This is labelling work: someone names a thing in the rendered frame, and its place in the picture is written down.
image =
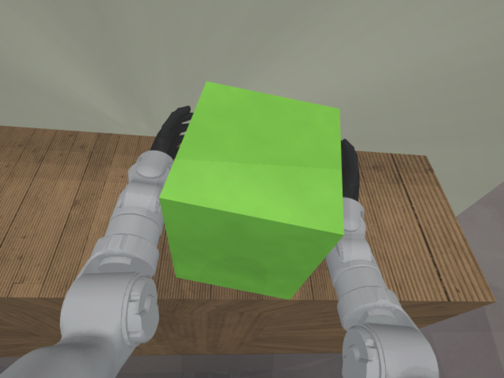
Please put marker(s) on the robot left hand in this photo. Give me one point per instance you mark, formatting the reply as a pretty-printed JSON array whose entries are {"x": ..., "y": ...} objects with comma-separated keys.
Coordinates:
[{"x": 168, "y": 137}]

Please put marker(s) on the left robot forearm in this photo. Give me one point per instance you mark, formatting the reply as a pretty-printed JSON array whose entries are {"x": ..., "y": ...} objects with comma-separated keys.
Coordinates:
[{"x": 131, "y": 240}]

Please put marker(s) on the right robot upper arm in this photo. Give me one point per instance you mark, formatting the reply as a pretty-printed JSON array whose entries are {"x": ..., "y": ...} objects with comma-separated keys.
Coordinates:
[{"x": 387, "y": 351}]

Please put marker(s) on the robot right hand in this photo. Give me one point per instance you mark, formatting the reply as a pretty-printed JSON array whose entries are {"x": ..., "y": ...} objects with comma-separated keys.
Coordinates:
[{"x": 350, "y": 171}]

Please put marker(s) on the left robot upper arm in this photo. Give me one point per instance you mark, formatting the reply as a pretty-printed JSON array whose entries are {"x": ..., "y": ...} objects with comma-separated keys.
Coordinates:
[{"x": 105, "y": 317}]

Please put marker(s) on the carton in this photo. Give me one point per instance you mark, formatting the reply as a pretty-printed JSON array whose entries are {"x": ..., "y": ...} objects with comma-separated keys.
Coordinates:
[{"x": 254, "y": 198}]

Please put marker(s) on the pedestal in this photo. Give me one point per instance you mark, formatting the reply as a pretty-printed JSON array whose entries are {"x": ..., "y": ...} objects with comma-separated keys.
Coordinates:
[{"x": 58, "y": 190}]

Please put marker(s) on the right robot forearm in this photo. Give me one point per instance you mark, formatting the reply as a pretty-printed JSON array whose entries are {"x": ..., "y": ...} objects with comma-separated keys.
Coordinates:
[{"x": 362, "y": 293}]

